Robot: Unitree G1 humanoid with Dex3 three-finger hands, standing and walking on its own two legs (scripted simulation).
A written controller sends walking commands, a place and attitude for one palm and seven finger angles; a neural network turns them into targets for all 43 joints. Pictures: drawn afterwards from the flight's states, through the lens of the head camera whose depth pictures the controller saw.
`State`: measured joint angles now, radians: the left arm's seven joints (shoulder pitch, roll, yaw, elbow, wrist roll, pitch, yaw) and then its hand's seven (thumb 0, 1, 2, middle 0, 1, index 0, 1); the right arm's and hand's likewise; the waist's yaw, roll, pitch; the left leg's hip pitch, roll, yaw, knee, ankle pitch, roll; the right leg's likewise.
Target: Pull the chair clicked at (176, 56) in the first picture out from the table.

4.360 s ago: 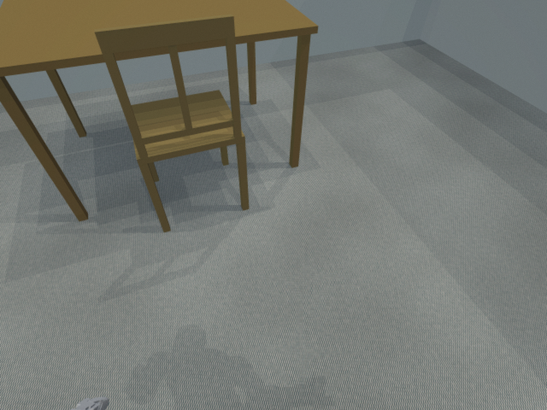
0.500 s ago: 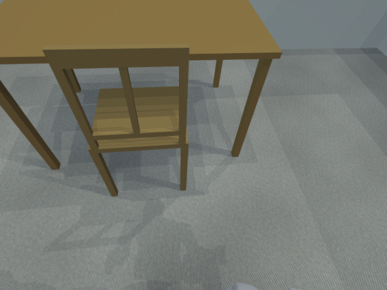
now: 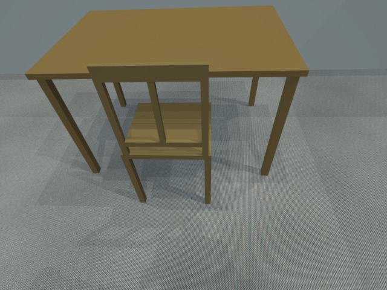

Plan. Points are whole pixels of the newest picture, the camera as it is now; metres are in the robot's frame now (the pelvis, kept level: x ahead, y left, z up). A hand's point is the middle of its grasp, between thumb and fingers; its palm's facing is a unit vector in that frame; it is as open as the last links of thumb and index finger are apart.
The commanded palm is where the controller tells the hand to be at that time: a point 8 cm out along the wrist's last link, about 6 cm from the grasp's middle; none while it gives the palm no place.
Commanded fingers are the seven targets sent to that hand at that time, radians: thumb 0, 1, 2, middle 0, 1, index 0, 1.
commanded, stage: take the last steps up to it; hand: left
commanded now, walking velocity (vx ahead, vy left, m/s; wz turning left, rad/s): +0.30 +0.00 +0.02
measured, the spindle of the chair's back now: (157, 114) +0.74 +0.20 -0.10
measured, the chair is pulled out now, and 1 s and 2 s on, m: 0.00 0.00 0.00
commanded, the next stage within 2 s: come to a stop and stand still in 0.74 s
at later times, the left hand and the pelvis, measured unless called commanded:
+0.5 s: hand out of the picture +0.14 +0.23 -0.18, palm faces +0.05 -0.98 -0.17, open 7.4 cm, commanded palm none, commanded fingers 0.00 0.90 0.90 -0.20 -0.30 -0.20 -0.30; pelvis +0.11 +0.05 -0.01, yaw +0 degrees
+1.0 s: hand (138, 236) +0.30 +0.19 -0.19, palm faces +0.05 -0.98 -0.17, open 7.3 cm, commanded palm none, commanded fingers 0.00 0.90 0.90 -0.20 -0.30 -0.20 -0.30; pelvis +0.27 +0.02 -0.01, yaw -1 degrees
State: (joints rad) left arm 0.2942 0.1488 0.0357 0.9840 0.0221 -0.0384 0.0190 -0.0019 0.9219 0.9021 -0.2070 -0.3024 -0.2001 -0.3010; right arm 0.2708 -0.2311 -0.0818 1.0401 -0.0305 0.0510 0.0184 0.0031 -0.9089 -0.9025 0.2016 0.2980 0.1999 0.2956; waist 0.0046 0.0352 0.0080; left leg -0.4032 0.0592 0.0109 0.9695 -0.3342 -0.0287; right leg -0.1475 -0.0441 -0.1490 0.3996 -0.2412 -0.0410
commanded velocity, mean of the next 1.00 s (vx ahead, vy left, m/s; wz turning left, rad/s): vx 0.15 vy -0.02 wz -0.01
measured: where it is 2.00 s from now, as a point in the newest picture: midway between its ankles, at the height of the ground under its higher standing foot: outside the picture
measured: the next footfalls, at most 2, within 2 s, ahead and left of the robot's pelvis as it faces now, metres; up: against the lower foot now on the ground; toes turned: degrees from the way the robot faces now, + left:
left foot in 0.22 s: +0.06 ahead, +0.16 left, +0.00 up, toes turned +8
right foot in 0.62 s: +0.30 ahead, -0.08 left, +0.00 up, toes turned -8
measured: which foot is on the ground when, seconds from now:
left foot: up 0.00-0.20, down 0.22-0.62, up 0.64-0.98, down 1.00-1.00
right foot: down 0.00-0.22, up 0.24-0.60, down 0.62-1.00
